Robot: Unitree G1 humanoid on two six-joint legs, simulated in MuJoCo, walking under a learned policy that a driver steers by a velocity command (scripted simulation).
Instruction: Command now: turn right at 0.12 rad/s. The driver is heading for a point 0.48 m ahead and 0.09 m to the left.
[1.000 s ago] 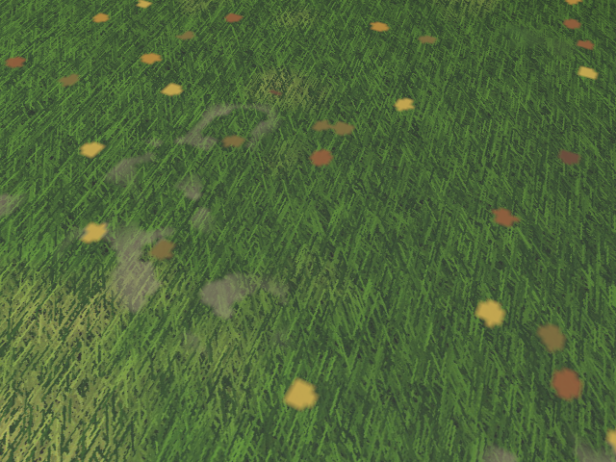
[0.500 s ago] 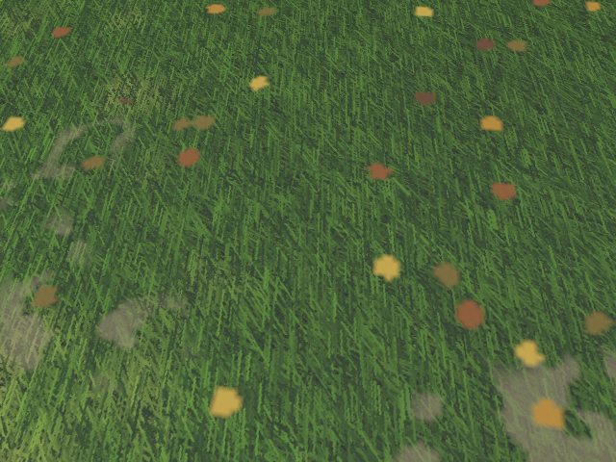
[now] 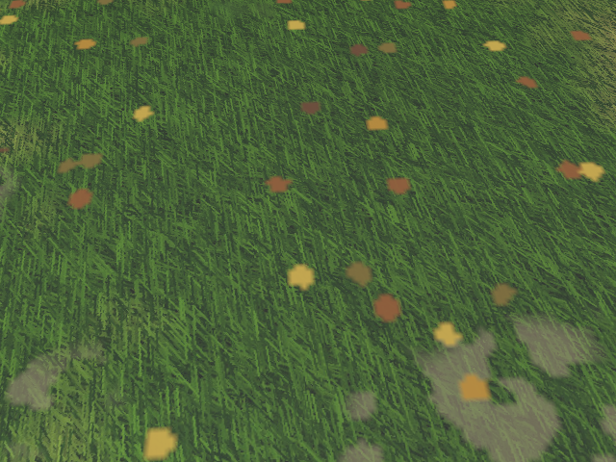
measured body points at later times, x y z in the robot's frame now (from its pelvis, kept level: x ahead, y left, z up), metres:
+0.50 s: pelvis +0.01 -0.02 +0.00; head +0.02 -0.02 +0.45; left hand +0.12 +0.24 -0.12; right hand +0.09 -0.30 -0.13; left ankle +0.00 +0.14 -0.74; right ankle -0.01 -0.12 -0.74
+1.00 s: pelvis +0.03 +0.01 +0.00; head +0.03 +0.02 +0.45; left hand +0.06 +0.28 -0.15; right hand +0.07 -0.26 -0.14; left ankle +0.01 +0.12 -0.72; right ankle -0.01 -0.12 -0.74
